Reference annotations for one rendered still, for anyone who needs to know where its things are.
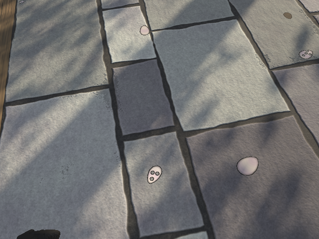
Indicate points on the left robot hand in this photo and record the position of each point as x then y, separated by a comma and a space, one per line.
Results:
40, 234

